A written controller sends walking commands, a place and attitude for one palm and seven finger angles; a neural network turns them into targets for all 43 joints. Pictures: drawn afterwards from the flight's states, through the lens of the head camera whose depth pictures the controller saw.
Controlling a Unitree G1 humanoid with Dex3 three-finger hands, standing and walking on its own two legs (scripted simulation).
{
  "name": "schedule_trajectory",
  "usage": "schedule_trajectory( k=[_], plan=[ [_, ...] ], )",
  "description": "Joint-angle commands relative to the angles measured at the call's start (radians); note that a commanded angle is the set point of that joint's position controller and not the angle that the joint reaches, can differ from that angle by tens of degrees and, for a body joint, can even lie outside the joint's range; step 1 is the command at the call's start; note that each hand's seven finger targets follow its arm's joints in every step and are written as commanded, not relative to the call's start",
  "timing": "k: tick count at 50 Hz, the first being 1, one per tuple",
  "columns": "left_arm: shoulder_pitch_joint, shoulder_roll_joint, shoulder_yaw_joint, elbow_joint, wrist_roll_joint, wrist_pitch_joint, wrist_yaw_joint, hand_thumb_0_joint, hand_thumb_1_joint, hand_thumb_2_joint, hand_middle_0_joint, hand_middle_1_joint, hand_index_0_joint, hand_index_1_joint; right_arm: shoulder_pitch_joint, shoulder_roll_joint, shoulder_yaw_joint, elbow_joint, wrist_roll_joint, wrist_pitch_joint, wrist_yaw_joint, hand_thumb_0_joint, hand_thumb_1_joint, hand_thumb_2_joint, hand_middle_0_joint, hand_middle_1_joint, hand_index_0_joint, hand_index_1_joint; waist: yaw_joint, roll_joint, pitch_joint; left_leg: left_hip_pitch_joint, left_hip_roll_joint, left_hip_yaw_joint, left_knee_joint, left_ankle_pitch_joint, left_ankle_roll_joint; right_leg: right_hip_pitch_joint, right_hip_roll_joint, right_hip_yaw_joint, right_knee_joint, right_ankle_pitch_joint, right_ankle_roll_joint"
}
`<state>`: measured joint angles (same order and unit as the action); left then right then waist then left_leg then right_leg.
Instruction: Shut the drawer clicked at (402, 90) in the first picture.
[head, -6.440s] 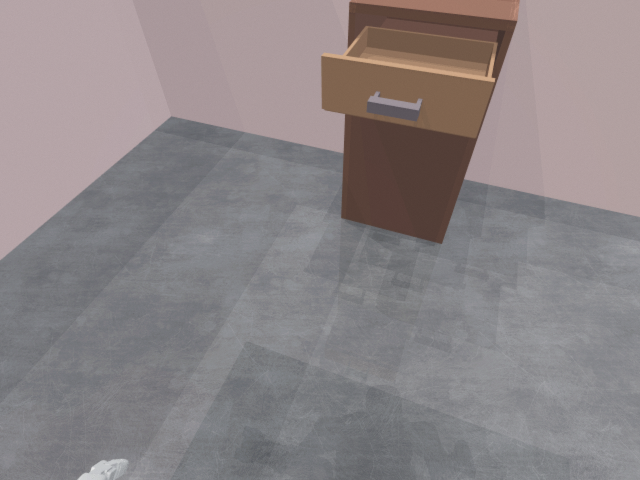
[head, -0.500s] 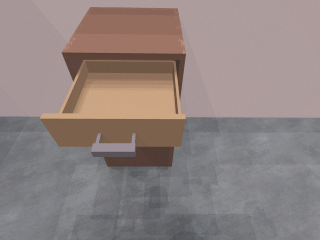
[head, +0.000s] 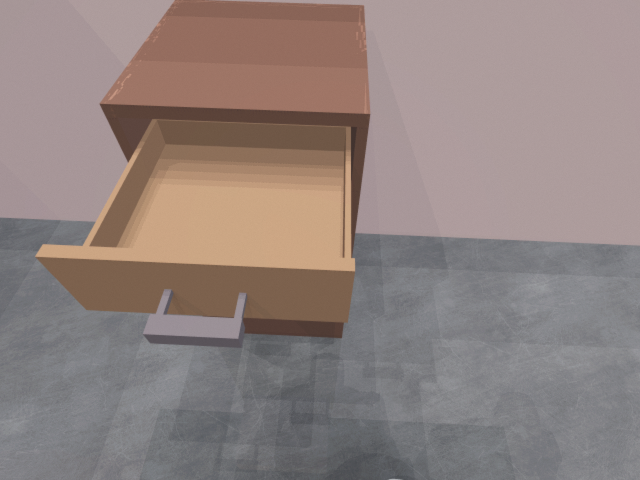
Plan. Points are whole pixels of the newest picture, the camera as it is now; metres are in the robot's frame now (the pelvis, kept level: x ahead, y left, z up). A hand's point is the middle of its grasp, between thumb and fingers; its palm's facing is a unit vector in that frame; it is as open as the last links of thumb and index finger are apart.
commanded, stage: come to a stop and stand still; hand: left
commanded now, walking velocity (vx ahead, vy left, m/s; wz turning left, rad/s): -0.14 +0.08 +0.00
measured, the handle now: (200, 314) +0.31 +0.18 +0.00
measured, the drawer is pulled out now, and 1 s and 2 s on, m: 0.29 0.29 0.29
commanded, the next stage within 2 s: look again from close up in 1.20 s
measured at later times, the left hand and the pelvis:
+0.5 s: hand out of the picture +0.03 +0.20 -0.17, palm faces +0.05 -0.98 -0.21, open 7.3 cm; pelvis -0.01 +0.01 +0.00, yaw +1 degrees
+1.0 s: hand out of the picture -0.01 +0.13 -0.16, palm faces +0.02 -0.98 -0.22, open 7.3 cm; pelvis -0.01 -0.04 +0.01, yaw +0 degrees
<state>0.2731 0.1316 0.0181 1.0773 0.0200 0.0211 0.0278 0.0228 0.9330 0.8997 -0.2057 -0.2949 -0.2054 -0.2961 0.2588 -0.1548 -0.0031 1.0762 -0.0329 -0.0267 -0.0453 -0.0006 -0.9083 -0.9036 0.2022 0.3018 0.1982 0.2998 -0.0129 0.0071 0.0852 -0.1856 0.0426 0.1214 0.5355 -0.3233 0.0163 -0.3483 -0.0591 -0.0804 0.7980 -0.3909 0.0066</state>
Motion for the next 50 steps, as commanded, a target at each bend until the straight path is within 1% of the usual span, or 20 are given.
schedule_trajectory(
  k=[1,3,4,6,9,13,16,17,18,19,20,22,25,28,31,33,35,38,42,50],
  plan=[
    [0.143,0.100,0.013,-0.014,-0.004,-0.041,0.005,0.000,0.900,0.900,-0.200,-0.300,-0.200,-0.300,0.015,-0.092,-0.032,-0.034,0.027,0.017,0.006,0.000,-0.900,-0.900,0.200,0.300,0.200,0.300,0.035,-0.073,-0.041,-0.089,0.059,-0.065,-0.042,0.170,0.002,0.185,-0.086,0.132,-0.375,0.474,-0.015],
    [0.090,0.181,0.025,-0.053,-0.003,-0.038,0.009,0.000,0.900,0.900,-0.200,-0.300,-0.200,-0.300,0.066,-0.053,-0.035,-0.030,0.025,0.041,0.018,0.000,-0.900,-0.900,0.200,0.300,0.200,0.300,-0.001,-0.024,0.002,-0.072,-0.016,-0.045,-0.035,-0.002,-0.024,0.096,-0.211,0.217,-0.396,0.607,-0.088],
    [0.070,0.198,0.033,-0.057,-0.001,-0.039,0.013,0.000,0.900,0.900,-0.200,-0.300,-0.200,-0.300,0.060,-0.035,-0.038,-0.024,0.024,0.052,0.015,0.000,-0.900,-0.900,0.200,0.300,0.200,0.300,0.000,-0.107,-0.017,-0.067,-0.006,-0.031,0.025,0.011,-0.031,0.114,-0.229,0.240,-0.390,0.699,-0.106],
    [0.085,0.201,0.042,-0.060,0.002,-0.042,0.022,0.000,0.900,0.900,-0.200,-0.300,-0.200,-0.300,0.033,-0.062,-0.051,-0.042,0.023,0.060,0.013,0.000,-0.900,-0.900,0.200,0.300,0.200,0.300,0.033,-0.248,-0.072,-0.144,-0.020,-0.039,0.183,-0.173,-0.043,0.232,-0.274,0.266,-0.373,1.018,-0.166],
    [0.089,0.215,0.063,-0.076,0.012,-0.029,0.038,0.000,0.900,0.900,-0.200,-0.300,-0.200,-0.300,-0.035,-0.079,-0.064,-0.080,0.028,0.066,0.010,0.000,-0.900,-0.900,0.200,0.300,0.200,0.300,0.065,-0.198,-0.128,-0.256,-0.045,-0.095,0.358,-0.272,-0.048,0.360,-0.316,0.273,-0.326,1.188,-0.239],
    [-0.009,0.229,0.074,-0.132,0.017,-0.013,0.038,0.000,0.900,0.900,-0.200,-0.300,-0.200,-0.300,-0.039,-0.074,-0.069,-0.113,0.030,0.072,0.023,0.000,-0.900,-0.900,0.200,0.300,0.200,0.300,0.036,-0.189,-0.157,-0.184,-0.039,-0.124,0.282,-0.192,-0.049,0.266,-0.278,0.219,-0.339,0.881,-0.211],
    [-0.090,0.217,0.072,-0.164,0.007,-0.001,0.025,0.000,0.900,0.900,-0.200,-0.300,-0.200,-0.300,0.074,-0.071,-0.062,-0.086,0.025,0.056,0.026,0.000,-0.900,-0.900,0.200,0.300,0.200,0.300,-0.030,-0.183,-0.156,0.070,-0.054,-0.048,-0.068,0.098,-0.045,0.079,-0.183,0.154,-0.297,0.497,-0.105],
    [-0.084,0.176,0.060,-0.170,0.000,0.006,0.020,0.000,0.900,0.900,-0.200,-0.300,-0.200,-0.300,0.083,-0.107,-0.061,-0.082,0.021,0.043,0.025,0.000,-0.900,-0.900,0.200,0.300,0.200,0.300,-0.032,-0.060,-0.145,0.142,0.006,-0.102,-0.157,0.150,-0.030,0.001,-0.111,0.116,-0.233,0.282,-0.055],
    [-0.048,0.110,0.047,-0.179,-0.004,0.012,0.014,0.000,0.900,0.900,-0.200,-0.300,-0.200,-0.300,0.054,-0.177,-0.072,-0.100,0.008,0.035,0.028,0.000,-0.900,-0.900,0.200,0.300,0.200,0.300,-0.020,0.181,-0.126,0.116,0.206,-0.346,-0.257,0.139,0.036,-0.106,0.001,0.043,-0.117,-0.052,0.009],
    [-0.059,0.092,0.041,-0.179,-0.004,0.013,0.013,0.000,0.900,0.900,-0.200,-0.300,-0.200,-0.300,-0.011,-0.214,-0.063,-0.122,-0.001,0.043,0.030,0.000,-0.900,-0.900,0.200,0.300,0.200,0.300,-0.015,0.231,-0.053,-0.098,0.291,-0.438,-0.333,-0.009,0.129,-0.033,0.021,0.051,-0.023,-0.160,0.022],
    [-0.082,0.105,0.042,-0.155,0.002,0.018,0.014,0.000,0.900,0.900,-0.200,-0.300,-0.200,-0.300,-0.061,-0.175,-0.050,-0.122,-0.007,0.034,0.027,0.000,-0.900,-0.900,0.200,0.300,0.200,0.300,-0.009,0.242,-0.010,-0.180,0.261,-0.457,-0.395,-0.138,0.137,0.002,0.008,0.091,0.044,-0.122,0.014],
    [-0.029,0.110,0.043,-0.114,0.006,0.017,-0.006,0.000,0.900,0.900,-0.200,-0.300,-0.200,-0.300,-0.098,-0.160,-0.037,-0.119,-0.003,0.030,0.017,0.000,-0.900,-0.900,0.200,0.300,0.200,0.300,0.021,0.164,0.021,-0.136,0.219,-0.394,-0.398,-0.158,0.119,-0.042,0.009,0.100,0.105,-0.028,0.009],
    [-0.024,0.109,0.033,-0.104,0.005,0.001,-0.020,0.000,0.900,0.900,-0.200,-0.300,-0.200,-0.300,-0.025,-0.164,-0.039,-0.095,0.000,0.018,0.007,0.000,-0.900,-0.900,0.200,0.300,0.200,0.300,-0.005,0.096,-0.019,0.039,0.227,-0.339,-0.341,0.083,0.143,-0.110,0.010,0.083,0.076,-0.031,0.013],
    [-0.062,0.097,0.025,-0.116,0.001,-0.005,-0.025,0.000,0.900,0.900,-0.200,-0.300,-0.200,-0.300,0.035,-0.168,-0.047,-0.063,-0.002,0.017,-0.001,0.000,-0.900,-0.900,0.200,0.300,0.200,0.300,-0.033,0.089,-0.042,0.114,0.238,-0.308,-0.285,0.318,0.148,-0.085,0.012,0.057,-0.049,-0.063,0.013],
    [-0.006,0.080,0.022,-0.096,-0.008,-0.008,-0.019,0.000,0.900,0.900,-0.200,-0.300,-0.200,-0.300,0.037,-0.178,-0.046,-0.040,0.003,0.021,-0.005,0.000,-0.900,-0.900,0.200,0.300,0.200,0.300,-0.010,0.114,-0.100,0.122,0.208,-0.259,-0.198,0.521,0.124,0.050,0.028,0.037,-0.244,0.025,0.007],
    [0.063,0.107,0.024,-0.065,-0.009,-0.020,-0.009,0.000,0.900,0.900,-0.200,-0.300,-0.200,-0.300,0.027,-0.150,-0.040,-0.027,0.018,0.020,-0.002,0.000,-0.900,-0.900,0.200,0.300,0.200,0.300,0.020,0.057,-0.112,0.030,0.138,-0.202,-0.119,0.456,0.055,0.212,0.008,0.081,-0.444,0.257,-0.004],
    [0.070,0.156,0.022,-0.039,-0.010,-0.030,0.000,0.000,0.900,0.900,-0.200,-0.300,-0.200,-0.300,0.030,-0.084,-0.023,-0.025,0.024,0.019,0.005,0.000,-0.900,-0.900,0.200,0.300,0.200,0.300,0.004,-0.050,-0.086,-0.047,0.039,-0.109,-0.115,0.164,-0.012,0.233,-0.128,0.190,-0.446,0.444,-0.065],
    [0.042,0.141,0.012,-0.017,-0.011,-0.044,0.006,0.000,0.900,0.900,-0.200,-0.300,-0.200,-0.300,0.038,-0.064,-0.014,0.021,0.017,0.033,0.008,0.000,-0.900,-0.900,0.200,0.300,0.200,0.300,-0.005,-0.173,-0.075,-0.001,0.025,-0.085,-0.121,0.118,-0.030,0.195,-0.117,0.193,-0.460,0.487,-0.087],
    [0.050,0.116,0.004,0.006,-0.016,-0.045,0.009,0.000,0.900,0.900,-0.200,-0.300,-0.200,-0.300,0.055,-0.064,-0.008,0.071,0.019,0.030,0.008,0.000,-0.900,-0.900,0.200,0.300,0.200,0.300,0.001,-0.035,-0.048,0.053,0.055,-0.106,-0.161,0.235,-0.025,0.171,-0.070,0.156,-0.455,0.442,-0.058],
    [0.077,0.102,0.003,0.026,-0.013,-0.046,0.015,0.000,0.900,0.900,-0.200,-0.300,-0.200,-0.300,0.074,-0.047,-0.008,0.096,0.020,0.038,0.007,0.000,-0.900,-0.900,0.200,0.300,0.200,0.300,0.002,-0.031,0.000,0.047,0.053,-0.102,-0.166,0.194,-0.030,0.149,-0.057,0.166,-0.507,0.347,-0.049]
  ],
)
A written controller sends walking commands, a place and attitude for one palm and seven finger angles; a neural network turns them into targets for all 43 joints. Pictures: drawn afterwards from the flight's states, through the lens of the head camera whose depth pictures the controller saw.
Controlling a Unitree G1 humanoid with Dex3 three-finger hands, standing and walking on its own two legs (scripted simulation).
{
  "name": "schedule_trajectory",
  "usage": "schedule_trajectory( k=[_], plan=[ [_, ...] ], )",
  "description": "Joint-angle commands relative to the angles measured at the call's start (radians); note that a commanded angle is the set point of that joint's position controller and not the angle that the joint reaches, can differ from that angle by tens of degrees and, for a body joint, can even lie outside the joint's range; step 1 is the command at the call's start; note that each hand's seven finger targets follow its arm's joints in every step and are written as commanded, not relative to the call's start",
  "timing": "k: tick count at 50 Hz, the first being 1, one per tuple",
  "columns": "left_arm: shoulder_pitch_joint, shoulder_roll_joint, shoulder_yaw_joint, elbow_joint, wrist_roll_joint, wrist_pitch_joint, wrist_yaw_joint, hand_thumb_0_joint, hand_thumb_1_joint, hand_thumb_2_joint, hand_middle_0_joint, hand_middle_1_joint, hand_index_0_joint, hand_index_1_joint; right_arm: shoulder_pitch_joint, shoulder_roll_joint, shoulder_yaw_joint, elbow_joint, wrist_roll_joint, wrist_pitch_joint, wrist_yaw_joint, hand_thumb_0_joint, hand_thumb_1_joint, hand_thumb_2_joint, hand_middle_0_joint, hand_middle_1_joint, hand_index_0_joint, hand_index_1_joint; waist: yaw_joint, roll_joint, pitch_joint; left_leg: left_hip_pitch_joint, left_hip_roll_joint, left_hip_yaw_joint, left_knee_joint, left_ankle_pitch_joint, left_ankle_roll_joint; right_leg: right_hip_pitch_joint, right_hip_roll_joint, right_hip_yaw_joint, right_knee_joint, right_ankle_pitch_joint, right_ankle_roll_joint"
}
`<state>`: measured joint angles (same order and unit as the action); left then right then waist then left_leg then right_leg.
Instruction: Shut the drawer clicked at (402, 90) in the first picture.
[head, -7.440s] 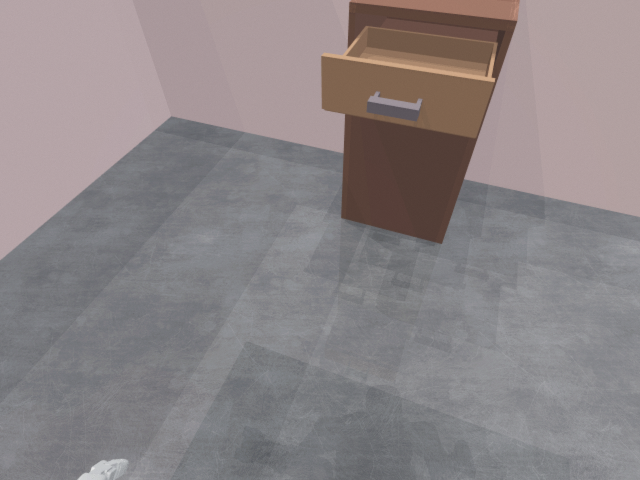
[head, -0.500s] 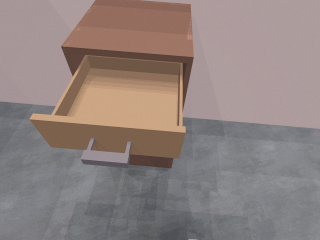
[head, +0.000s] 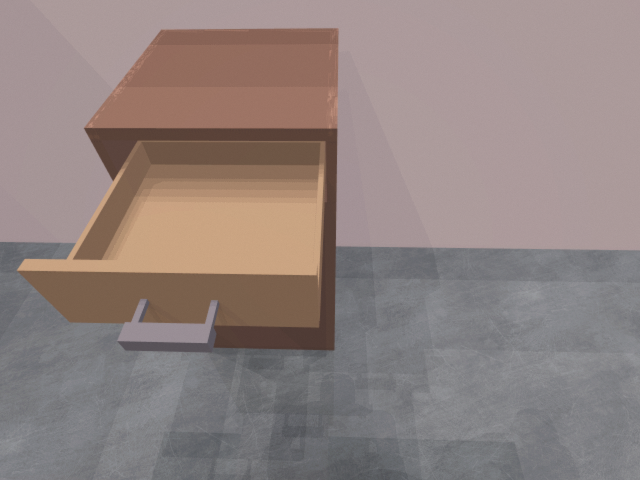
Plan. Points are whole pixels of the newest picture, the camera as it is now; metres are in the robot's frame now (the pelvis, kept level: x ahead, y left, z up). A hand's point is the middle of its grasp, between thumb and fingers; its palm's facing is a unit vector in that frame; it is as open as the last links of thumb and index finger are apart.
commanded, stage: come to a stop and stand still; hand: left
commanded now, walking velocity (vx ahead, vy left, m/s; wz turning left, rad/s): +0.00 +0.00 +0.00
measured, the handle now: (173, 321) +0.32 +0.22 +0.00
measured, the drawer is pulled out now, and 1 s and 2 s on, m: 0.29 0.29 0.29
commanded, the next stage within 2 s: look again from close up in 0.20 s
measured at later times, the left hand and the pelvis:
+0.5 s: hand out of the picture -0.03 +0.17 -0.18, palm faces +0.04 -0.98 -0.18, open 7.3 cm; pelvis -0.01 +0.01 -0.01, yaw +1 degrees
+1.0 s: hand out of the picture +0.08 +0.23 -0.12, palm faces +0.20 -0.96 -0.20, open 7.3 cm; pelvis -0.01 +0.05 -0.01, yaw +1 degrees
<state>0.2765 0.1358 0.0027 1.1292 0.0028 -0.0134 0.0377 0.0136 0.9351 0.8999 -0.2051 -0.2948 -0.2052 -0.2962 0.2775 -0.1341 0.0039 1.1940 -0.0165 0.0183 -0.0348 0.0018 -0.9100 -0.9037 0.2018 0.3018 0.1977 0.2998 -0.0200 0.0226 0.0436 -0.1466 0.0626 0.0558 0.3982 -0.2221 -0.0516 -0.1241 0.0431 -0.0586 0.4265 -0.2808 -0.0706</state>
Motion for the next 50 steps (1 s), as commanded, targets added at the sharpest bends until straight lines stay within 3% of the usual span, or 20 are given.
schedule_trajectory(
  k=[1,14,15,16,17,18,19,21,23,24,27,28,35,44,45,46,47,48,49,50],
  plan=[
    [0.081,0.096,0.019,-0.025,0.003,-0.012,0.006,0.000,0.900,0.900,-0.200,-0.300,-0.200,-0.300,0.058,-0.066,-0.015,-0.022,0.004,-0.007,-0.004,0.000,-0.900,-0.900,0.200,0.300,0.200,0.300,0.011,-0.054,0.039,0.008,0.031,-0.036,-0.026,0.093,0.039,-0.072,-0.162,0.144,-0.138,0.245,0.030],
    [0.120,0.071,0.024,-0.019,0.007,-0.016,0.009,0.000,0.900,0.900,-0.200,-0.300,-0.200,-0.300,0.064,-0.053,-0.018,-0.033,0.005,-0.009,-0.009,0.000,-0.900,-0.900,0.200,0.300,0.200,0.300,0.013,-0.036,0.054,0.009,0.030,-0.035,-0.022,0.093,0.040,-0.089,-0.155,0.148,-0.147,0.229,0.039],
    [0.215,0.124,0.035,0.009,0.023,-0.052,0.048,0.000,0.900,0.900,-0.200,-0.300,-0.200,-0.300,-0.056,-0.077,-0.026,-0.122,0.012,-0.042,0.000,0.000,-0.900,-0.900,0.200,0.300,0.200,0.300,0.073,-0.201,0.067,-0.200,0.004,0.028,0.282,-0.062,0.014,0.008,-0.244,0.242,-0.107,1.011,0.182],
    [0.201,0.134,0.033,-0.034,0.025,-0.059,0.046,0.000,0.900,0.900,-0.200,-0.300,-0.200,-0.300,0.028,-0.054,-0.026,-0.161,0.009,-0.028,0.001,0.000,-0.900,-0.900,0.200,0.300,0.200,0.300,0.006,-0.128,-0.035,-0.207,-0.018,-0.076,0.363,-0.132,0.053,0.073,-0.293,0.223,-0.044,1.099,0.158],
    [0.170,0.122,0.028,-0.046,0.026,-0.057,0.041,0.000,0.900,0.900,-0.200,-0.300,-0.200,-0.300,0.028,-0.040,-0.028,-0.163,0.016,-0.033,0.004,0.000,-0.900,-0.900,0.200,0.300,0.200,0.300,0.001,-0.052,-0.074,-0.212,-0.002,-0.057,0.378,-0.138,0.059,0.082,-0.268,0.161,-0.015,0.994,0.057],
    [0.139,0.129,0.029,-0.075,0.022,-0.053,0.033,0.000,0.900,0.900,-0.200,-0.300,-0.200,-0.300,0.033,-0.023,-0.020,-0.179,0.015,-0.034,0.009,0.000,-0.900,-0.900,0.200,0.300,0.200,0.300,0.008,-0.002,-0.112,-0.179,-0.008,-0.037,0.329,-0.144,0.059,0.090,-0.276,0.172,-0.006,0.888,-0.036],
    [0.129,0.126,0.028,-0.093,0.025,-0.052,0.029,0.000,0.900,0.900,-0.200,-0.300,-0.200,-0.300,0.034,-0.019,-0.018,-0.188,0.015,-0.034,0.011,0.000,-0.900,-0.900,0.200,0.300,0.200,0.300,0.006,-0.053,-0.109,-0.166,-0.019,-0.019,0.280,-0.152,0.056,0.069,-0.268,0.167,-0.015,0.785,-0.066],
    [0.102,0.114,0.019,-0.102,0.021,-0.041,0.025,0.000,0.900,0.900,-0.200,-0.300,-0.200,-0.300,0.073,-0.033,-0.018,-0.181,0.012,-0.033,0.008,0.000,-0.900,-0.900,0.200,0.300,0.200,0.300,-0.013,-0.107,-0.084,-0.068,-0.030,-0.010,0.156,-0.082,0.056,-0.025,-0.231,0.155,-0.025,0.527,-0.058],
    [0.077,0.091,0.012,-0.105,0.013,-0.025,0.018,0.000,0.900,0.900,-0.200,-0.300,-0.200,-0.300,0.099,-0.060,-0.018,-0.169,0.007,-0.040,0.008,0.000,-0.900,-0.900,0.200,0.300,0.200,0.300,-0.013,-0.050,-0.007,-0.014,0.014,-0.054,0.054,0.023,0.071,-0.138,-0.165,0.128,-0.023,0.190,-0.012],
    [0.084,0.076,0.009,-0.109,0.011,-0.020,0.017,0.000,0.900,0.900,-0.200,-0.300,-0.200,-0.300,0.090,-0.090,-0.016,-0.173,0.002,-0.041,0.007,0.000,-0.900,-0.900,0.200,0.300,0.200,0.300,0.001,-0.022,0.043,-0.065,0.051,-0.091,0.043,0.054,0.087,-0.156,-0.136,0.123,-0.038,0.092,0.007],
    [0.084,0.094,0.006,-0.100,0.011,-0.005,0.010,0.000,0.900,0.900,-0.200,-0.300,-0.200,-0.300,0.052,-0.100,-0.007,-0.177,0.002,-0.041,0.005,0.000,-0.900,-0.900,0.200,0.300,0.200,0.300,0.023,0.062,0.093,-0.155,0.048,-0.140,-0.026,-0.018,0.104,-0.116,-0.111,0.109,-0.035,-0.014,0.015],
    [0.090,0.095,0.005,-0.099,0.012,-0.002,0.007,0.000,0.900,0.900,-0.200,-0.300,-0.200,-0.300,0.053,-0.105,-0.007,-0.179,-0.001,-0.043,0.005,0.000,-0.900,-0.900,0.200,0.300,0.200,0.300,0.027,0.087,0.091,-0.157,0.051,-0.150,-0.050,-0.035,0.108,-0.108,-0.107,0.103,-0.031,-0.019,0.017],
    [0.082,0.107,-0.001,-0.102,0.011,0.001,-0.002,0.000,0.900,0.900,-0.200,-0.300,-0.200,-0.300,0.055,-0.134,-0.004,-0.173,0.000,-0.046,0.007,0.000,-0.900,-0.900,0.200,0.300,0.200,0.300,0.034,-0.005,0.062,-0.154,0.046,-0.162,-0.099,-0.109,0.114,-0.083,-0.118,0.094,-0.025,-0.010,0.026],
    [0.082,0.110,-0.003,-0.077,0.006,-0.002,0.002,0.000,0.900,0.900,-0.200,-0.300,-0.200,-0.300,0.074,-0.130,0.002,-0.126,0.005,-0.057,0.002,0.000,-0.900,-0.900,0.200,0.300,0.200,0.300,0.030,-0.029,0.002,-0.046,0.041,-0.129,-0.046,0.167,0.114,-0.061,-0.134,0.099,-0.010,0.127,0.035],
    [0.142,0.130,-0.004,-0.046,0.022,-0.026,0.041,0.000,0.900,0.900,-0.200,-0.300,-0.200,-0.300,-0.014,-0.155,-0.002,-0.191,0.016,-0.061,0.009,0.000,-0.900,-0.900,0.200,0.300,0.200,0.300,0.055,-0.110,0.037,-0.110,0.060,-0.097,0.147,0.319,0.083,-0.086,-0.185,0.135,-0.034,0.463,0.052],
    [-0.574,0.393,0.175,-1.588,-0.175,-0.226,0.037,0.000,0.900,0.900,-0.220,-0.322,-0.220,-0.322,0.022,-0.318,-0.048,-0.524,0.060,-0.204,-0.027,0.000,-0.900,-0.900,0.200,0.300,0.200,0.300,-0.080,0.081,-0.479,0.176,-0.048,-0.101,0.042,0.361,0.072,-0.048,-0.075,0.049,0.055,0.386,0.037],
    [-0.135,0.315,0.137,-1.377,-0.097,-0.179,0.069,0.000,0.900,0.900,-0.240,-0.343,-0.240,-0.343,-0.067,-0.226,-0.010,-0.474,0.048,-0.300,-0.057,0.000,-0.900,-0.900,0.200,0.300,0.200,0.300,0.025,0.233,-0.476,0.254,0.009,-0.105,0.027,0.483,0.053,-0.104,-0.049,0.022,0.134,0.151,0.025],
    [0.157,0.074,-0.003,-1.195,-0.131,-0.049,0.099,0.000,0.900,0.900,-0.260,-0.365,-0.260,-0.365,-0.076,-0.181,-0.027,-0.457,0.056,-0.332,-0.046,0.000,-0.900,-0.900,0.200,0.300,0.200,0.300,-0.006,0.200,-0.296,0.116,0.012,-0.126,-0.015,0.446,0.006,-0.207,-0.050,-0.027,0.177,-0.012,0.045],
    [0.137,-0.010,-0.048,-1.182,-0.149,-0.039,0.082,0.000,0.900,0.900,-0.280,-0.387,-0.280,-0.387,-0.032,-0.197,-0.031,-0.427,0.061,-0.335,-0.039,0.000,-0.900,-0.900,0.200,0.300,0.200,0.300,-0.030,0.080,-0.150,0.035,0.001,-0.128,0.004,0.347,0.020,-0.267,-0.049,-0.031,0.176,-0.028,0.054],
    [0.066,0.051,0.010,-1.221,-0.161,-0.082,0.067,0.000,0.900,0.900,-0.300,-0.408,-0.300,-0.408,-0.060,-0.227,-0.051,-0.483,0.051,-0.345,-0.031,0.000,-0.900,-0.900,0.200,0.300,0.200,0.300,-0.038,0.041,-0.049,-0.061,-0.015,-0.143,0.048,0.222,0.033,-0.307,-0.048,-0.043,0.146,-0.034,0.051]
  ],
)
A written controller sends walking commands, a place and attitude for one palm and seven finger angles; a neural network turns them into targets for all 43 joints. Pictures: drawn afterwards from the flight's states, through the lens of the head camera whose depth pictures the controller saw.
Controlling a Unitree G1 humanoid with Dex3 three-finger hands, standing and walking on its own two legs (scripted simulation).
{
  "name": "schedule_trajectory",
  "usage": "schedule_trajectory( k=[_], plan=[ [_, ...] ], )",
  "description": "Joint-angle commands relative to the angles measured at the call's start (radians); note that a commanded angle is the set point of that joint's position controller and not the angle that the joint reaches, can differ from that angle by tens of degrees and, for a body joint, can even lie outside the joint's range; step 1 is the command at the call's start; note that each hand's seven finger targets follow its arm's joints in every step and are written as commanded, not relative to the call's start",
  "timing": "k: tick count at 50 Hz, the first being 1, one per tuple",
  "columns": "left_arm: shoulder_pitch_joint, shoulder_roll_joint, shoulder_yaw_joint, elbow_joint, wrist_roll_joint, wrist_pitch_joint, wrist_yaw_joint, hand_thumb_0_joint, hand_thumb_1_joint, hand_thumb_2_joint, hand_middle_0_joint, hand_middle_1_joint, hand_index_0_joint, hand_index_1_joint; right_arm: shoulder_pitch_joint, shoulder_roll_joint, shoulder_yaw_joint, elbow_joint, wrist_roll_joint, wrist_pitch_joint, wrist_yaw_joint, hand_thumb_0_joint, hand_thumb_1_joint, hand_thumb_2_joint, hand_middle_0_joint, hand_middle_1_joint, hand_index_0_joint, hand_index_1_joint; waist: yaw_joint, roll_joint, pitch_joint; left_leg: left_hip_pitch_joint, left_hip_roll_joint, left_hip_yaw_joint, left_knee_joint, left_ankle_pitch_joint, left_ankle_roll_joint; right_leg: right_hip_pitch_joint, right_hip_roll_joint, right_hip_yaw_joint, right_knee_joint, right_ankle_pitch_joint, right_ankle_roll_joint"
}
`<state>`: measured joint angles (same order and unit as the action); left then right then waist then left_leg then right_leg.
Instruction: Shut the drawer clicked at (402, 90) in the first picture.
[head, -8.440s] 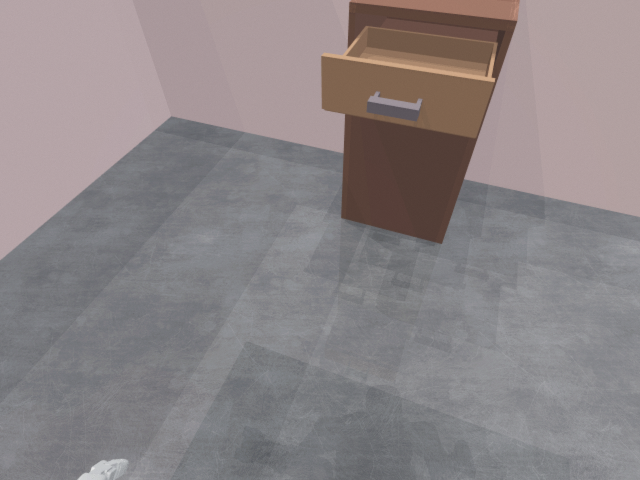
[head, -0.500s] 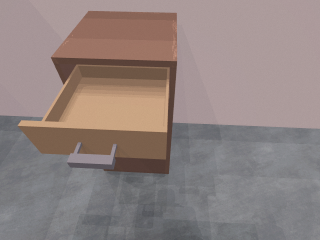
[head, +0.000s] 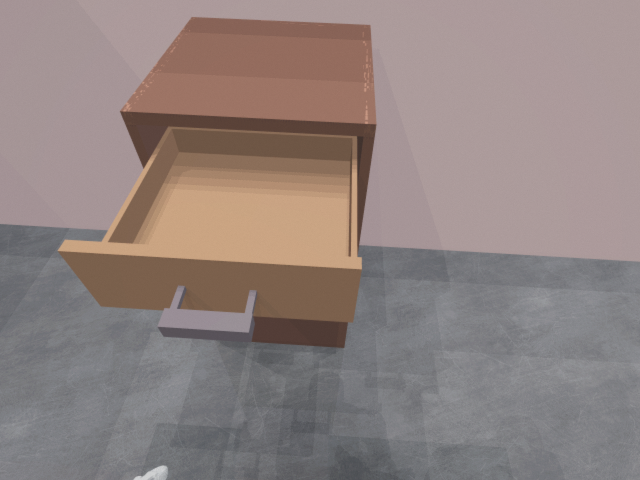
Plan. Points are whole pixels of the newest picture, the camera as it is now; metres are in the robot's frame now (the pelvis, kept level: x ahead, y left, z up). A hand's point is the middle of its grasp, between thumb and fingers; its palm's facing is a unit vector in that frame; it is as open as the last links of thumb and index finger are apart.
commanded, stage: raise the hand and make a fist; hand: left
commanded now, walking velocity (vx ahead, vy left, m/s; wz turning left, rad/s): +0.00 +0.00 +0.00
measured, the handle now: (212, 309) +0.33 +0.17 +0.00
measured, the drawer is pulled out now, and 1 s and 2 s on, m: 0.29 0.29 0.29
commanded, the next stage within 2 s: bring the fist close to the handle in 1.80 s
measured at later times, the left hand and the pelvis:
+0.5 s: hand (198, 474) +0.14 +0.14 +0.00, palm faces +0.02 -1.00 -0.07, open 5.0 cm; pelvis -0.04 -0.05 -0.07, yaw +3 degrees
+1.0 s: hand (187, 449) +0.15 +0.15 +0.04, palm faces +0.01 -1.00 -0.06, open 3.1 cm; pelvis -0.02 -0.02 -0.04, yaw +2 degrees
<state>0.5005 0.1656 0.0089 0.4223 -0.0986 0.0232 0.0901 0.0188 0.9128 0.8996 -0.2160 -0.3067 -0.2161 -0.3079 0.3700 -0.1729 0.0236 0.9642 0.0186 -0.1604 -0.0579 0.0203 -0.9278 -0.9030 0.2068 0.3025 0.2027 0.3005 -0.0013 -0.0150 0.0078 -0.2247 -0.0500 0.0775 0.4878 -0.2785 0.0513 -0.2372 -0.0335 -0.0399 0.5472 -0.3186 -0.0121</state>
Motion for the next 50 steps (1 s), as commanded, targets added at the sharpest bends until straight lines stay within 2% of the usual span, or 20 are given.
schedule_trajectory(
  k=[1,2,3,5,6,8,10,12,15,18,23,26,28,31,33,35,38,41,47,50],
  plan=[
    [-0.124,0.074,0.072,-0.506,-0.051,-0.173,-0.008,0.000,0.900,0.900,-0.320,-0.430,-0.320,-0.430,-0.156,-0.210,-0.084,-0.287,-0.004,-0.169,0.001,0.000,-0.900,-0.900,0.200,0.300,0.200,0.300,-0.052,0.010,-0.045,-0.052,0.079,-0.163,0.015,0.195,-0.067,-0.213,0.033,-0.076,0.012,0.033,-0.013],
    [0.006,0.040,0.086,-0.436,-0.066,-0.232,-0.046,0.000,0.900,0.900,-0.340,-0.452,-0.340,-0.452,-0.172,-0.201,-0.095,-0.320,-0.010,-0.166,0.009,0.000,-0.900,-0.900,0.200,0.300,0.200,0.300,-0.022,-0.089,-0.045,-0.119,0.076,-0.153,0.063,0.170,-0.068,-0.230,0.041,-0.092,0.031,0.042,-0.016],
    [0.161,0.006,0.086,-0.389,-0.072,-0.292,-0.092,0.000,0.900,0.900,-0.360,-0.473,-0.360,-0.473,-0.196,-0.196,-0.105,-0.361,-0.010,-0.164,0.023,0.000,-0.900,-0.900,0.200,0.300,0.200,0.300,0.023,-0.098,-0.086,-0.147,0.070,-0.131,0.105,0.210,-0.071,-0.218,0.045,-0.093,0.065,0.056,-0.021],
    [0.284,-0.047,0.072,-0.341,-0.101,-0.428,-0.207,0.000,0.900,0.900,-0.400,-0.517,-0.400,-0.517,-0.241,-0.186,-0.117,-0.421,-0.014,-0.144,0.055,0.000,-0.900,-0.900,0.200,0.300,0.200,0.300,0.051,-0.176,-0.106,-0.258,0.065,-0.103,0.214,0.228,-0.077,-0.302,0.055,-0.097,0.190,0.102,-0.023],
    [0.318,-0.050,0.078,-0.345,-0.115,-0.502,-0.272,0.000,0.900,0.900,-0.420,-0.538,-0.420,-0.538,-0.260,-0.186,-0.126,-0.449,-0.015,-0.135,0.073,0.000,-0.900,-0.900,0.200,0.300,0.200,0.300,0.062,-0.141,-0.123,-0.308,0.058,-0.090,0.264,0.220,-0.079,-0.329,0.051,-0.088,0.241,0.133,-0.025],
    [0.256,0.047,0.138,-0.446,-0.121,-0.641,-0.363,0.000,0.900,0.900,-0.460,-0.582,-0.460,-0.582,-0.268,-0.190,-0.136,-0.500,-0.015,-0.129,0.100,0.000,-0.900,-0.900,0.200,0.300,0.200,0.300,0.064,-0.023,-0.191,-0.376,0.051,-0.082,0.354,0.199,-0.073,-0.369,0.039,-0.049,0.331,0.160,-0.033],
    [0.194,0.103,0.173,-0.600,-0.135,-0.709,-0.396,0.000,0.900,0.900,-0.500,-0.625,-0.500,-0.625,-0.283,-0.179,-0.136,-0.562,-0.015,-0.130,0.101,0.000,-0.900,-0.900,0.200,0.300,0.200,0.300,0.066,0.092,-0.305,-0.389,0.052,-0.073,0.416,0.173,-0.055,-0.414,0.043,-0.017,0.392,0.120,-0.037],
    [0.121,0.094,0.169,-0.706,-0.164,-0.687,-0.379,0.000,0.900,0.900,-0.540,-0.668,-0.540,-0.668,-0.271,-0.171,-0.127,-0.599,-0.010,-0.120,0.087,0.000,-0.900,-0.900,0.200,0.300,0.200,0.300,0.039,0.127,-0.327,-0.403,0.051,-0.084,0.437,0.100,-0.045,-0.459,0.049,-0.008,0.395,0.059,-0.033],
    [-0.018,0.116,0.175,-0.800,-0.174,-0.632,-0.335,0.000,0.900,0.900,-0.600,-0.733,-0.600,-0.733,-0.230,-0.180,-0.114,-0.619,0.004,-0.098,0.049,0.000,-0.900,-0.900,0.200,0.300,0.200,0.300,-0.024,0.073,-0.262,-0.463,0.054,-0.106,0.448,-0.079,-0.028,-0.510,0.054,0.013,0.340,-0.099,-0.022],
    [-0.102,0.156,0.144,-0.868,-0.161,-0.597,-0.343,0.000,0.900,0.900,-0.660,-0.798,-0.660,-0.798,-0.194,-0.186,-0.094,-0.621,0.014,-0.095,0.018,0.000,-0.900,-0.900,0.200,0.300,0.200,0.300,-0.062,0.082,-0.271,-0.471,0.053,-0.104,0.490,-0.102,-0.011,-0.498,0.044,0.080,0.277,-0.149,-0.012],
    [-0.064,0.225,0.212,-0.722,-0.181,-0.456,-0.412,0.000,0.900,0.900,-0.760,-0.907,-0.760,-0.907,-0.216,-0.176,-0.071,-0.604,0.031,-0.084,-0.012,0.000,-0.900,-0.900,0.200,0.300,0.200,0.300,-0.041,0.024,-0.250,-0.514,0.052,-0.097,0.492,-0.081,-0.010,-0.376,0.014,0.158,0.179,-0.158,0.019],
    [-0.018,0.219,0.266,-0.704,-0.226,-0.380,-0.421,0.000,0.900,0.900,-0.820,-0.972,-0.820,-0.972,-0.232,-0.160,-0.060,-0.606,0.036,-0.081,-0.019,0.000,-0.900,-0.900,0.200,0.300,0.200,0.300,-0.004,0.027,-0.276,-0.486,0.048,-0.102,0.449,-0.043,-0.019,-0.273,-0.016,0.167,0.151,-0.068,0.037],
    [0.028,0.249,0.342,-0.650,-0.242,-0.354,-0.405,0.000,0.900,0.900,-0.860,-1.015,-0.860,-1.015,-0.253,-0.153,-0.061,-0.588,0.034,-0.078,-0.022,0.000,-0.900,-0.900,0.200,0.300,0.200,0.300,0.018,-0.054,-0.273,-0.498,0.049,-0.113,0.435,-0.024,-0.024,-0.213,-0.031,0.186,0.136,-0.003,0.064],
    [0.046,0.220,0.328,-0.704,-0.249,-0.374,-0.399,0.000,0.900,0.900,-0.920,-1.080,-0.920,-1.080,-0.237,-0.149,-0.064,-0.580,0.033,-0.095,-0.015,0.000,-0.900,-0.900,0.200,0.300,0.200,0.300,0.020,-0.008,-0.267,-0.446,0.048,-0.112,0.388,0.023,-0.027,-0.195,-0.033,0.150,0.144,0.102,0.061],
    [0.074,0.227,0.333,-0.701,-0.248,-0.398,-0.399,0.000,0.900,0.900,-0.960,-1.123,-0.960,-1.123,-0.245,-0.156,-0.069,-0.578,0.033,-0.112,-0.011,0.000,-0.900,-0.900,0.200,0.300,0.200,0.300,0.022,-0.071,-0.262,-0.445,0.047,-0.114,0.386,0.031,-0.025,-0.182,-0.040,0.166,0.138,0.133,0.082],
    [0.116,0.205,0.312,-0.725,-0.244,-0.428,-0.409,0.000,0.900,0.900,-1.000,-1.167,-1.000,-1.167,-0.223,-0.156,-0.078,-0.570,0.035,-0.132,-0.005,0.000,-0.900,-0.900,0.200,0.300,0.200,0.300,0.023,-0.036,-0.272,-0.410,0.045,-0.109,0.363,0.055,-0.027,-0.175,-0.037,0.145,0.144,0.181,0.074],
    [0.138,0.151,0.236,-0.759,-0.242,-0.451,-0.411,0.000,0.900,0.900,-1.060,-1.232,-1.060,-1.232,-0.225,-0.165,-0.081,-0.567,0.038,-0.160,0.003,0.000,-0.900,-0.900,0.200,0.300,0.200,0.300,0.005,-0.034,-0.219,-0.366,0.044,-0.107,0.344,0.057,-0.020,-0.228,-0.018,0.105,0.134,0.143,0.057],
    [0.105,0.173,0.223,-0.834,-0.225,-0.464,-0.386,0.000,0.900,0.900,-1.120,-1.297,-1.120,-1.297,-0.199,-0.175,-0.089,-0.569,0.039,-0.178,0.002,0.000,-0.900,-0.900,0.200,0.300,0.200,0.300,0.000,0.001,-0.225,-0.325,0.044,-0.102,0.314,0.040,-0.016,-0.259,0.003,0.066,0.135,0.044,0.024],
    [0.113,0.150,0.178,-0.927,-0.178,-0.447,-0.305,0.000,0.900,0.900,-1.240,-1.427,-1.240,-1.427,-0.207,-0.169,-0.077,-0.586,0.035,-0.180,0.009,0.000,-0.900,-0.900,0.200,0.300,0.200,0.300,0.012,0.083,-0.230,-0.250,0.051,-0.103,0.266,0.047,-0.014,-0.270,0.029,-0.007,0.162,0.028,-0.004],
    [0.138,0.137,0.163,-0.935,-0.166,-0.399,-0.291,0.000,0.900,0.900,-1.300,-1.492,-1.300,-1.492,-0.211,-0.168,-0.074,-0.598,0.036,-0.162,0.015,0.000,-0.900,-0.900,0.200,0.300,0.200,0.300,0.014,0.052,-0.225,-0.230,0.059,-0.107,0.248,0.073,-0.015,-0.252,0.036,-0.025,0.162,0.075,-0.004]
  ],
)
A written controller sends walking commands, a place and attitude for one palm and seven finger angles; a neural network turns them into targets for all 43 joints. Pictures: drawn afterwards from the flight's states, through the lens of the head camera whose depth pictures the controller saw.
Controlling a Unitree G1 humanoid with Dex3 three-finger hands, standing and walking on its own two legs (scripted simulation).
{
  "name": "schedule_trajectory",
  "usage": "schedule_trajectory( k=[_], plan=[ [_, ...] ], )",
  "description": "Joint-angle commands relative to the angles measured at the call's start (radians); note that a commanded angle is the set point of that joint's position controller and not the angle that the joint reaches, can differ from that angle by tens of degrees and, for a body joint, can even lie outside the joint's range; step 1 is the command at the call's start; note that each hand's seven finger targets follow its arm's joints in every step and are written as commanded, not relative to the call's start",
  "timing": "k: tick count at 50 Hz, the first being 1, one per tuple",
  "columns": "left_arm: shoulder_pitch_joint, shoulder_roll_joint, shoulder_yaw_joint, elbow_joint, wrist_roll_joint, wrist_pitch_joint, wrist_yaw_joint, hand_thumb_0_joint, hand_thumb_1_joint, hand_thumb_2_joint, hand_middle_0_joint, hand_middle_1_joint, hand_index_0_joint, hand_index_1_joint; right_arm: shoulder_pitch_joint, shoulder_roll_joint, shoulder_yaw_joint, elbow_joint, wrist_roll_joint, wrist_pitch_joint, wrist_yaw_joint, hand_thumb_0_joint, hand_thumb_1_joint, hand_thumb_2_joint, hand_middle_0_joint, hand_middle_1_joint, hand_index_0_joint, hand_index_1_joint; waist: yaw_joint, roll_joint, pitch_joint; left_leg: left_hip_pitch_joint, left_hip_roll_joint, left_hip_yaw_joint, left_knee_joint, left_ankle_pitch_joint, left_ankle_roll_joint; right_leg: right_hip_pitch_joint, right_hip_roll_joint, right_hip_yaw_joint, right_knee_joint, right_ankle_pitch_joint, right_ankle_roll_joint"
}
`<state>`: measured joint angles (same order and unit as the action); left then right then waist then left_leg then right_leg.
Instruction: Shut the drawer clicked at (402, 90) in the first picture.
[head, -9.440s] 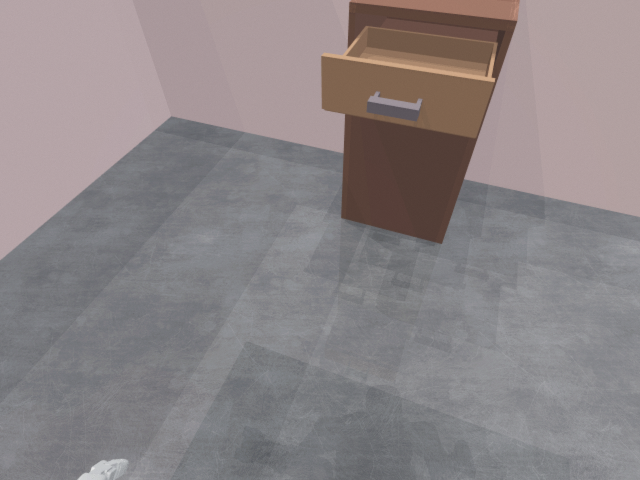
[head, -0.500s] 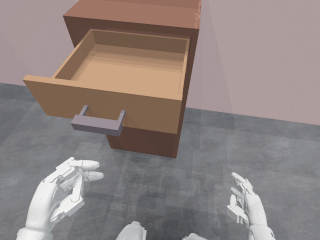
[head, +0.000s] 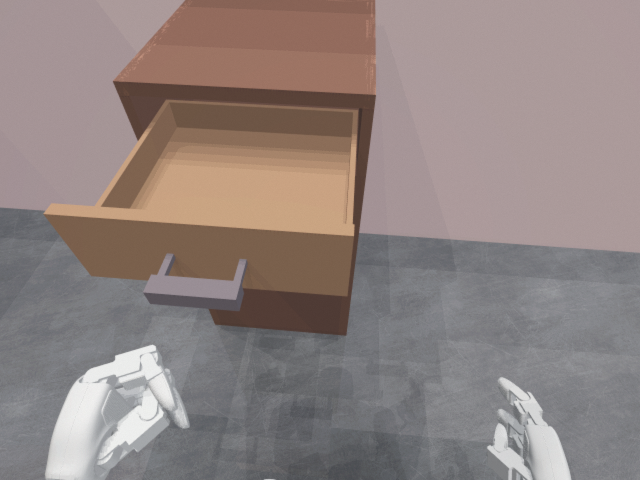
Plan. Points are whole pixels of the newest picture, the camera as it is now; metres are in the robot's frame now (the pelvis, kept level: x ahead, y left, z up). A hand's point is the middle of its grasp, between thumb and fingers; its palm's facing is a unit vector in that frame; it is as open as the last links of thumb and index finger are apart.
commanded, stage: raise the hand and make a fist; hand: left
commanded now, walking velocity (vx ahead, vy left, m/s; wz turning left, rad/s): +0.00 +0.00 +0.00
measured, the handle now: (200, 277) +0.36 +0.19 +0.04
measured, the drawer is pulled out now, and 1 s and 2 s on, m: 0.29 0.29 0.29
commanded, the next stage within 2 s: bring the fist close to the handle in 0.80 s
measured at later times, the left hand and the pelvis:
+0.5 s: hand (152, 398) +0.17 +0.16 +0.14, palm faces -0.02 -1.00 -0.07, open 3.3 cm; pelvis +0.01 +0.01 +0.01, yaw +0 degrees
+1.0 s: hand (158, 398) +0.18 +0.16 +0.13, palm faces +0.01 -1.00 -0.09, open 3.3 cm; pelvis +0.01 -0.02 +0.02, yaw +1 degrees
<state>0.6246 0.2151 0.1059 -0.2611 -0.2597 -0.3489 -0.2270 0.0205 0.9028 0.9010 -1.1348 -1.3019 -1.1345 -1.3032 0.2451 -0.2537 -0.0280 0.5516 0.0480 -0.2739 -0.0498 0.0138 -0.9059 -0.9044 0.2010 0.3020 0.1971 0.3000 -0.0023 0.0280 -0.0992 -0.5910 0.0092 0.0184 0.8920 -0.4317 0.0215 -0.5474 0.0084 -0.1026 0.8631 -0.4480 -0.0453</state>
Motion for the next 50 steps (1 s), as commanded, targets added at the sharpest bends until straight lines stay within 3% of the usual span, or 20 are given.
schedule_trajectory(
  k=[1,5,7,9,13,19,23,26,31,36,39,43,47,49,50],
  plan=[
    [0.026,0.071,0.044,-0.269,-0.005,-0.009,0.023,0.000,0.900,0.900,-1.320,-1.513,-1.320,-1.513,-0.091,-0.084,-0.017,-0.195,0.007,-0.047,0.010,0.000,-0.900,-0.900,0.200,0.300,0.200,0.300,0.017,0.024,-0.117,0.147,-0.001,-0.048,-0.160,0.240,0.015,0.067,-0.007,0.034,-0.155,0.223,0.029],
    [0.036,0.078,0.038,-0.305,0.011,0.062,0.028,0.000,0.900,0.900,-1.400,-1.600,-1.400,-1.600,-0.098,-0.077,-0.005,-0.207,0.007,-0.028,0.017,0.000,-0.900,-0.900,0.200,0.300,0.200,0.300,0.022,-0.004,-0.090,0.162,0.007,-0.058,-0.182,0.274,0.013,0.091,-0.001,0.020,-0.161,0.262,0.029],
    [0.033,0.070,0.019,-0.357,0.013,0.082,0.027,0.000,0.900,0.900,-1.400,-1.600,-1.400,-1.600,-0.100,-0.076,0.003,-0.219,0.007,-0.026,0.017,0.000,-0.900,-0.900,0.200,0.300,0.200,0.300,0.021,0.019,-0.094,0.182,0.008,-0.057,-0.186,0.281,0.013,0.095,-0.001,0.017,-0.165,0.266,0.029],
    [0.010,0.057,0.002,-0.369,0.019,0.102,0.034,0.000,0.900,0.900,-1.400,-1.600,-1.400,-1.600,-0.098,-0.075,0.011,-0.216,0.006,-0.019,0.018,0.000,-0.900,-0.900,0.200,0.300,0.200,0.300,0.013,0.013,-0.055,0.186,0.012,-0.066,-0.200,0.262,0.011,0.079,0.004,0.009,-0.172,0.242,0.029],
    [0.008,0.081,0.018,-0.408,0.024,0.126,0.043,0.000,0.900,0.900,-1.400,-1.600,-1.400,-1.600,-0.105,-0.078,0.019,-0.215,0.006,-0.021,0.020,0.000,-0.900,-0.900,0.200,0.300,0.200,0.300,0.018,0.001,-0.053,0.199,0.015,-0.073,-0.211,0.269,0.008,0.103,0.004,0.006,-0.183,0.246,0.026],
    [-0.021,0.063,-0.016,-0.474,0.028,0.157,0.050,0.000,0.900,0.900,-1.400,-1.600,-1.400,-1.600,-0.106,-0.076,0.030,-0.220,0.010,-0.032,0.021,0.000,-0.900,-0.900,0.200,0.300,0.200,0.300,0.018,0.025,-0.051,0.226,0.014,-0.079,-0.242,0.236,0.008,0.119,0.000,0.006,-0.206,0.212,0.024],
    [0.030,0.079,0.036,-0.394,0.018,0.185,0.052,0.000,0.900,0.900,-1.400,-1.600,-1.400,-1.600,-0.124,-0.077,0.025,-0.202,0.014,-0.031,0.014,0.000,-0.900,-0.900,0.200,0.300,0.200,0.300,0.034,-0.036,-0.025,0.206,0.009,-0.069,-0.251,0.236,0.008,0.149,0.001,0.012,-0.233,0.228,0.025],
    [0.006,0.074,0.024,-0.435,0.010,0.181,0.047,0.000,0.900,0.900,-1.400,-1.600,-1.400,-1.600,-0.119,-0.077,0.025,-0.209,0.015,-0.038,0.013,0.000,-0.900,-0.900,0.200,0.300,0.200,0.300,0.031,0.007,-0.028,0.217,0.004,-0.059,-0.257,0.233,0.006,0.153,-0.003,0.016,-0.237,0.227,0.026],
    [-0.007,0.102,0.062,-0.422,0.002,0.151,0.055,0.000,0.900,0.900,-1.400,-1.600,-1.400,-1.600,-0.109,-0.080,0.021,-0.195,0.013,-0.056,0.010,0.000,-0.900,-0.900,0.200,0.300,0.200,0.300,0.029,-0.020,-0.025,0.212,0.000,-0.054,-0.251,0.216,0.009,0.152,-0.002,0.030,-0.255,0.207,0.028],
    [-0.018,0.099,0.070,-0.387,-0.011,0.129,0.039,0.000,0.900,0.900,-1.400,-1.600,-1.400,-1.600,-0.111,-0.082,0.018,-0.181,0.014,-0.075,0.005,0.000,-0.900,-0.900,0.200,0.300,0.200,0.300,0.028,-0.004,-0.028,0.219,-0.006,-0.041,-0.243,0.212,0.011,0.161,-0.009,0.051,-0.275,0.212,0.032],
    [-0.016,0.112,0.090,-0.352,-0.019,0.132,0.025,0.000,0.900,0.900,-1.400,-1.600,-1.400,-1.600,-0.115,-0.084,0.017,-0.168,0.015,-0.080,0.000,0.000,-0.900,-0.900,0.200,0.300,0.200,0.300,0.028,-0.033,-0.019,0.206,-0.011,-0.038,-0.238,0.212,0.014,0.170,-0.015,0.077,-0.299,0.219,0.038],
    [-0.032,0.130,0.118,-0.337,-0.030,0.128,0.012,0.000,0.900,0.900,-1.400,-1.600,-1.400,-1.600,-0.128,-0.082,0.018,-0.158,0.016,-0.092,-0.005,0.000,-0.900,-0.900,0.200,0.300,0.200,0.300,0.035,-0.017,-0.012,0.207,-0.013,-0.034,-0.235,0.212,0.013,0.182,-0.022,0.095,-0.318,0.219,0.041],
    [-0.072,0.108,0.100,-0.289,-0.039,0.119,-0.008,0.000,0.900,0.900,-1.400,-1.600,-1.400,-1.600,-0.115,-0.087,0.020,-0.148,0.014,-0.098,-0.010,0.000,-0.900,-0.900,0.200,0.300,0.200,0.300,0.019,-0.049,0.000,0.205,-0.017,-0.033,-0.228,0.214,0.014,0.174,-0.029,0.109,-0.326,0.242,0.053],
    [-0.102,0.117,0.113,-0.235,-0.041,0.113,-0.015,0.000,0.900,0.900,-1.400,-1.600,-1.400,-1.600,-0.110,-0.092,0.017,-0.133,0.011,-0.094,-0.014,0.000,-0.900,-0.900,0.200,0.300,0.200,0.300,0.011,-0.088,0.014,0.188,-0.020,-0.034,-0.221,0.200,0.013,0.164,-0.034,0.126,-0.338,0.227,0.060],
    [-0.114,0.125,0.126,-0.217,-0.043,0.107,-0.021,0.000,0.900,0.900,-1.400,-1.600,-1.400,-1.600,-0.109,-0.095,0.014,-0.130,0.011,-0.093,-0.015,0.000,-0.900,-0.900,0.200,0.300,0.200,0.300,0.013,-0.079,0.002,0.185,-0.021,-0.032,-0.216,0.195,0.011,0.168,-0.038,0.138,-0.343,0.218,0.063]
  ],
)
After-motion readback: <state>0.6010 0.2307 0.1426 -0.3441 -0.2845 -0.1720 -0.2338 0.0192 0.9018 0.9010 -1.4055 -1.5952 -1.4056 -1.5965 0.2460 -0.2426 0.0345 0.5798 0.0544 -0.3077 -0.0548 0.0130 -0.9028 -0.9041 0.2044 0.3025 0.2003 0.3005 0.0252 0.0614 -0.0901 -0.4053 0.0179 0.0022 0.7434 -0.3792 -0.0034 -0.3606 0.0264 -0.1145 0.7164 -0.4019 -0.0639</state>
